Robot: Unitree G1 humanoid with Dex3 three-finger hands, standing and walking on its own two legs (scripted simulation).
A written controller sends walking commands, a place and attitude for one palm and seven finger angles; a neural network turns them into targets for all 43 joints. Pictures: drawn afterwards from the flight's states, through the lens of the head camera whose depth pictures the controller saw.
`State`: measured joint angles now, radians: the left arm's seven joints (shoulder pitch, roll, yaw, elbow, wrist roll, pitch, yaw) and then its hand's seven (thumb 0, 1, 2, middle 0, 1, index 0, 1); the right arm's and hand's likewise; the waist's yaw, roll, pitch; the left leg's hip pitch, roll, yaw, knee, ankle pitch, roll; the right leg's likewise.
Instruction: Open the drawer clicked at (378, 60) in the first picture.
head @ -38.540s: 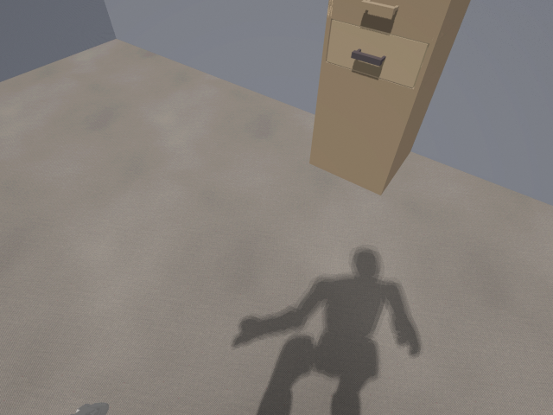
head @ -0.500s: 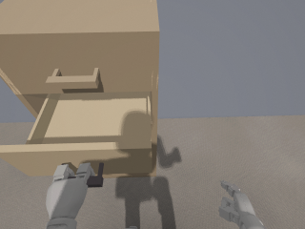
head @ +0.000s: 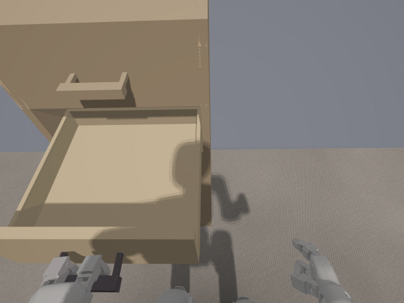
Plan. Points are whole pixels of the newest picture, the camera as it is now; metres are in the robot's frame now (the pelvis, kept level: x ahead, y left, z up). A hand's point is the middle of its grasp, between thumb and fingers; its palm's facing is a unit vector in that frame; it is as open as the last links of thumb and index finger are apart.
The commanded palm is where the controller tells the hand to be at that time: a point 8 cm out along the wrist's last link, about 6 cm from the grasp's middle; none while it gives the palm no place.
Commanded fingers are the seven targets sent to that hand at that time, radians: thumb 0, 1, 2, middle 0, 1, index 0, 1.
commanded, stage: open the thumb to release the handle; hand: left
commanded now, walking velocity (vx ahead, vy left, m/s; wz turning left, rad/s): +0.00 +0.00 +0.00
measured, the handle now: (87, 270) +0.17 +0.23 +0.00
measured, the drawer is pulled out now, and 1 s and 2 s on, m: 0.30 0.30 0.30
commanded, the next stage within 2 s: lift the hand off the handle in 0.52 s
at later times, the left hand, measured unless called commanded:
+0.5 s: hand out of the picture +0.12 +0.22 -0.02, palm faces -0.04 -0.09 -0.99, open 11.8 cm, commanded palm +0.09 +0.23 +0.03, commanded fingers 0.00 -0.50 0.30 -0.30 -1.20 -0.30 -1.20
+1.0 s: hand out of the picture +0.13 +0.23 -0.02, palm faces +0.01 -0.08 -1.00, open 13.6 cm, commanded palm +0.12 +0.23 +0.04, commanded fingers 0.00 -0.50 0.30 -0.30 -1.20 -0.30 -1.20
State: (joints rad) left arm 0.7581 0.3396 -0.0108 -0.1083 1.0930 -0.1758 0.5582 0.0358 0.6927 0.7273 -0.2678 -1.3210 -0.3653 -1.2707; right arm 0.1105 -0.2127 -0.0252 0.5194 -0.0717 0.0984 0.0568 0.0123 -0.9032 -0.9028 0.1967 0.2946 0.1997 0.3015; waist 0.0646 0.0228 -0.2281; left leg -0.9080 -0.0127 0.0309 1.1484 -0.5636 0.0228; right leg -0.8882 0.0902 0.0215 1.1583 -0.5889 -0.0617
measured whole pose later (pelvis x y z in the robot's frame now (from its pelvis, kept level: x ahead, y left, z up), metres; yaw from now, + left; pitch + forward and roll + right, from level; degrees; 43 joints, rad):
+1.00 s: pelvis -0.03 -0.01 +0.00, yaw +3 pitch +16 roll +0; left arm 0.48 0.33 -0.11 0.06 1.09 -0.04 0.61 0.00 -0.49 0.30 -0.37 -1.23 -0.34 -1.27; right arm 0.11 -0.20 -0.01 0.57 -0.04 0.10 -0.03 0.01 -0.90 -0.90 0.20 0.29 0.20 0.30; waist 0.09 0.05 -0.21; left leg -0.93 -0.03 -0.03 1.16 -0.51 0.01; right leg -0.89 0.07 -0.04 1.16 -0.55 -0.07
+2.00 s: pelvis -0.01 +0.01 +0.03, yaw +2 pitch +11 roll +0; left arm 0.64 0.39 -0.09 -0.17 1.02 -0.02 0.45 0.00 -0.49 0.30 -0.32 -1.20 -0.44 -1.22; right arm 0.15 -0.23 -0.01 0.51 -0.03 0.09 0.02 0.01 -0.90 -0.90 0.20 0.29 0.20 0.30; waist 0.08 0.06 -0.17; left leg -0.69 -0.03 0.00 0.97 -0.47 0.03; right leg -0.65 0.07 0.00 0.96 -0.50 -0.05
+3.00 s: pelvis +0.00 +0.02 +0.06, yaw +1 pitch +6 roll -1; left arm 0.65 0.42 -0.06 -0.44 0.95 0.06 0.27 0.00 -0.49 0.30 -0.32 -1.20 -0.32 -1.20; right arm 0.18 -0.23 0.01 0.46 0.01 0.10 0.04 0.01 -0.90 -0.90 0.20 0.29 0.20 0.30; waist 0.10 0.09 -0.14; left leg -0.50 -0.03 0.00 0.81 -0.43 0.05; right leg -0.45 0.07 0.02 0.77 -0.44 -0.03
